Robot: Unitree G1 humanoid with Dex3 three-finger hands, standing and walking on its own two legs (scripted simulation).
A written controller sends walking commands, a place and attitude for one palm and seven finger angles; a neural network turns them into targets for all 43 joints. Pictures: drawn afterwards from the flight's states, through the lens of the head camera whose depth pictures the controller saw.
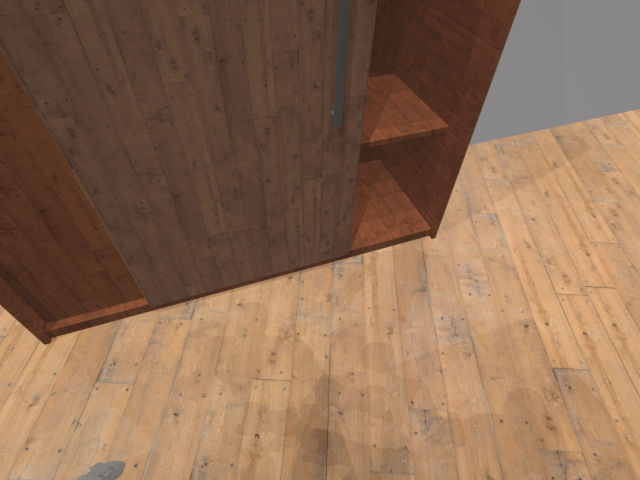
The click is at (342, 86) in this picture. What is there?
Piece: wardrobe's sliding door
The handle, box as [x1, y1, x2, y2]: [330, 0, 349, 126]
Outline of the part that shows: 349,0 339,0 334,110 330,111 330,115 333,119 333,123 335,126 340,125 341,123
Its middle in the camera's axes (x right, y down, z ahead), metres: +0.04 -0.43 +0.91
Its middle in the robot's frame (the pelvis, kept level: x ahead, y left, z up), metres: +0.98 +0.01 +0.08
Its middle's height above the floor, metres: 0.85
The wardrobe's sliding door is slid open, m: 0.39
